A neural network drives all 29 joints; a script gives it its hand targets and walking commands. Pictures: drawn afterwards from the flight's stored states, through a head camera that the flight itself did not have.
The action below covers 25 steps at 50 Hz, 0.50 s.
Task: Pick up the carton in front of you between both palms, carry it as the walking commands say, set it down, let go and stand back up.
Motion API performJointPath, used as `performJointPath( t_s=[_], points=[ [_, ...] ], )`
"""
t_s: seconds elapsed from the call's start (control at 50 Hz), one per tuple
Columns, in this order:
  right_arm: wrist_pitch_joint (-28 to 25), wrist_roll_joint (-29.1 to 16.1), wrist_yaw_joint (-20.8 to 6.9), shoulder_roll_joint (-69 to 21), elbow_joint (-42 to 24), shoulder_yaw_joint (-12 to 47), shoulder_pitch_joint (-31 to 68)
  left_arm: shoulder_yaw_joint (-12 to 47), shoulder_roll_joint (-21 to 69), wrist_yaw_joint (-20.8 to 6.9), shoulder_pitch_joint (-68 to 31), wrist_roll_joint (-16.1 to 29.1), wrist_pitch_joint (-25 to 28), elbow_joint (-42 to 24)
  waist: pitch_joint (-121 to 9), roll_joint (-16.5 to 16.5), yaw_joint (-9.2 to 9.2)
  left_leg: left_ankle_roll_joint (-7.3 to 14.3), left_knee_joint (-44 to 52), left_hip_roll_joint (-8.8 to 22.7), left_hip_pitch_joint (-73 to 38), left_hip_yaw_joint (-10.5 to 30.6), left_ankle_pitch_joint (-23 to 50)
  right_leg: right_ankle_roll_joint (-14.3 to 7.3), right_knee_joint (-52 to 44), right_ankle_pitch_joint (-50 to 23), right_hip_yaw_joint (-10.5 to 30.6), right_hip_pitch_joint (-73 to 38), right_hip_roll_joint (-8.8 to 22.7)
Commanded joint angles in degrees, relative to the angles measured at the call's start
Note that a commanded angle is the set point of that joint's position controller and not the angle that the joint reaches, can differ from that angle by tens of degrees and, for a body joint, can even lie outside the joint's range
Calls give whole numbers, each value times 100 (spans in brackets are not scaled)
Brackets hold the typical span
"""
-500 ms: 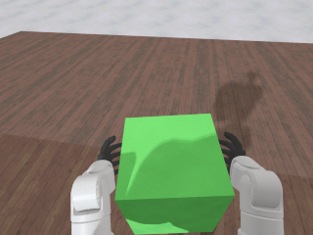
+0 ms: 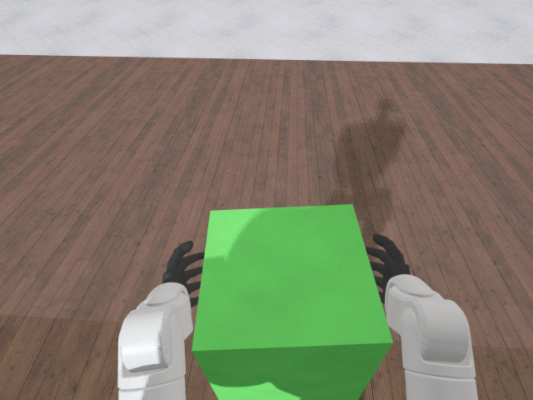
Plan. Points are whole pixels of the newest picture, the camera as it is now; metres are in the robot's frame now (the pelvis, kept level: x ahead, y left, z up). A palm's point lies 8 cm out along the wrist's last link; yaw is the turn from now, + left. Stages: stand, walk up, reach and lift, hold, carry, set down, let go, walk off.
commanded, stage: carry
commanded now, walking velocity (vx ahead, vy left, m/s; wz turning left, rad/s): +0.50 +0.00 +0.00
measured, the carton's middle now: (285, 310) +0.26 +0.00 -0.02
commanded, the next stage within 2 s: none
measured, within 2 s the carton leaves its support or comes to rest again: neither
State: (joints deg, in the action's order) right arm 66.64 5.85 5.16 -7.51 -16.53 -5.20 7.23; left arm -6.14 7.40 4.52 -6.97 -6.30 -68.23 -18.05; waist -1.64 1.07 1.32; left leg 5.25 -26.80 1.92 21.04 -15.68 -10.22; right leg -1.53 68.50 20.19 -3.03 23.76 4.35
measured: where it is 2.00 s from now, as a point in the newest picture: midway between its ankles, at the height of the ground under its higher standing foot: (268, 183)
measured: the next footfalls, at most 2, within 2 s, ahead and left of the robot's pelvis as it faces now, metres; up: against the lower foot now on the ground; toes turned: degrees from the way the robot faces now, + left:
right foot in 0.34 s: +0.42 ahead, -0.11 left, +0.00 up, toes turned -8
left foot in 0.84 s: +0.70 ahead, +0.05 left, -0.03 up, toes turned +5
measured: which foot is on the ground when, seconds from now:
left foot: down 0.00-0.36, up 0.38-0.82, down 0.84-1.00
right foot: up 0.00-0.32, down 0.34-0.84, up 0.86-1.00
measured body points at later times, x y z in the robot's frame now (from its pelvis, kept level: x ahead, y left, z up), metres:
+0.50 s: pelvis +0.32 -0.05 -0.01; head +0.37 -0.06 +0.44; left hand +0.68 +0.13 +0.09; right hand +0.71 -0.17 +0.09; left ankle +0.22 +0.08 -0.63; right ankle +0.38 -0.10 -0.73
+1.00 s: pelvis +0.68 +0.00 -0.03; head +0.74 +0.01 +0.41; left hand +1.05 +0.15 +0.04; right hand +1.05 -0.15 +0.05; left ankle +0.66 +0.04 -0.76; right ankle +0.60 -0.13 -0.68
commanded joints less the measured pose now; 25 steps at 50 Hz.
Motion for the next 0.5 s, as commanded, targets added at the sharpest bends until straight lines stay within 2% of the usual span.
performJointPath(
  t_s=[0.0, 0.06, 0.12, 0.2, 0.24, 0.28, 0.3, 0.32, 0.34, 0.36, 0.38, 0.4, 0.42, 0.44, 0.46, 0.48],
  points=[
    [-123, -2444, -1572, -5665, -774, 4259, 2624, 4325, 5654, -1410, -2531, 2247, 284, -549, -2076, -565, -74, 247, 1364, 1622, -2397, 1952, 919, -15, -427, -467, 91, 1044, 251],
    [-149, -2457, -1630, -5405, -755, 4270, 2466, 4376, 5532, -1312, -2381, 2134, 382, -506, -1814, -784, -57, 283, 1494, 1448, -2424, 1455, 1082, 114, -1358, -724, -220, 1305, 179],
    [-149, -2455, -1627, -5040, -704, 4234, 2597, 4410, 5244, -1244, -2617, 2133, 380, -550, -1468, -885, -46, 244, 1415, 1220, -2443, 1036, 1408, 128, -2343, -1175, -494, 1408, 107],
    [-95, -2387, -1457, -4333, -533, 4095, 3367, 4377, 4565, -1175, -3566, 2297, 251, -525, -1065, -966, 37, 239, 1260, 1112, -2280, 773, 1575, -71, -3243, -1651, -807, 1103, -100],
    [-29, -2339, -1327, -3972, -254, 3968, 3910, 4243, 4204, -1130, -4161, 2359, 157, -264, -936, -995, 68, 202, 1127, 1170, -2263, 755, 1587, -206, -3485, -1764, -781, 840, -131],
    [60, -2345, -1204, -3776, 116, 3810, 4528, 3969, 3957, -1073, -4660, 2408, 67, 182, -1093, -952, -99, 100, 417, 1142, -2193, 574, 2198, -318, -3608, -1479, -910, 78, -280],
    [109, -2352, -1144, -3728, 314, 3719, 4842, 3779, 3875, -1040, -4789, 2410, 35, 482, -1425, -721, -337, -53, -521, 902, -1978, 300, 2507, -315, -3836, -1265, -1168, -881, -557],
    [158, -2350, -1090, -3681, 519, 3610, 5129, 3576, 3811, -1012, -4945, 2414, 6, 772, -1888, -180, -539, -204, -1844, 600, -1372, 193, 1902, -256, -3878, -828, -842, -2044, -384],
    [212, -2423, -1048, -3791, 715, 3551, 5340, 3390, 3606, -987, -5215, 2407, -23, 967, -2423, 1150, -529, -464, -3630, 55, 34, 387, 253, -813, -4514, 357, 1861, -3104, 1222],
    [234, -2496, -1013, -3886, 786, 3463, 5788, 3308, 3726, -979, -5426, 2455, -20, 1255, -2505, 2101, -710, -488, -4775, -642, 1443, 986, -1947, -1346, -5354, 222, 3684, -3754, 1743],
    [223, -2526, -975, -4109, 1020, 3370, 6143, 3293, 3945, -1004, -5806, 2615, -20, 1315, -2425, 1651, -534, -258, -5480, -257, 1906, 1544, -1900, -1399, -5121, -404, 3180, -3697, 1745],
    [210, -2581, -954, -4287, 1156, 3261, 6353, 3369, 4295, -1031, -6156, 2822, 4, 1363, -2489, 1017, -555, -126, -5628, -71, 2024, 1653, -1648, -1334, -4760, -1225, 2672, -3526, 1556],
    [181, -2626, -948, -4562, 1293, 3223, 6601, 3389, 4595, -1063, -6601, 2963, 48, 1334, -2421, 374, -500, -81, -5283, 121, 2044, 1730, -1292, -1157, -4599, -1818, 2110, -3195, 1426],
    [150, -2652, -945, -4768, 1414, 3167, 6780, 3405, 4869, -1085, -7025, 3082, 85, 1326, -2444, 237, -420, -79, -4886, 239, 1917, 1757, -1050, -1037, -4593, -2019, 1719, -2911, 1329],
    [121, -2659, -938, -4940, 1488, 3108, 6963, 3372, 5092, -1103, -7347, 3165, 123, 1367, -2524, 317, -388, -112, -4607, 256, 1765, 1688, -939, -962, -4630, -2053, 1453, -2801, 1262],
    [97, -2655, -931, -5096, 1582, 3064, 7070, 3328, 5277, -1112, -7512, 3198, 150, 1420, -2561, 387, -390, -143, -4422, 211, 1738, 1610, -916, -981, -4650, -2195, 1316, -2764, 1226]
  ],
)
